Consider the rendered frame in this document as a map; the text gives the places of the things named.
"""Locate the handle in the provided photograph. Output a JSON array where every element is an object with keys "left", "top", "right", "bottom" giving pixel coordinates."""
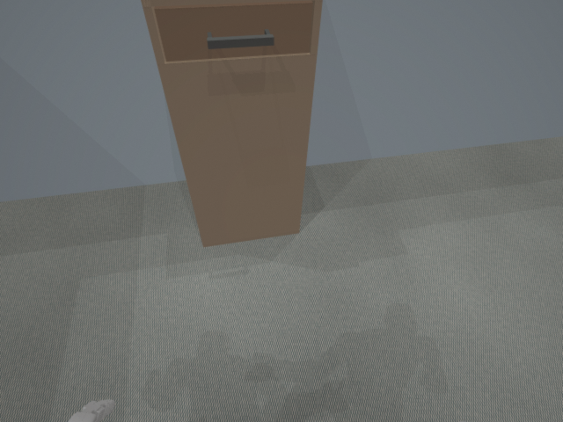
[{"left": 207, "top": 29, "right": 274, "bottom": 49}]

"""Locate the drawer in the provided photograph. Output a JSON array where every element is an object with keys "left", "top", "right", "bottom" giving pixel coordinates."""
[{"left": 154, "top": 1, "right": 313, "bottom": 62}]

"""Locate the cabinet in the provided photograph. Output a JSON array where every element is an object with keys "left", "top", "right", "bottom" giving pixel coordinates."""
[{"left": 141, "top": 0, "right": 323, "bottom": 247}]

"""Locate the left robot hand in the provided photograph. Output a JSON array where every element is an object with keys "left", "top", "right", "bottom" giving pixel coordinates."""
[{"left": 68, "top": 399, "right": 115, "bottom": 422}]

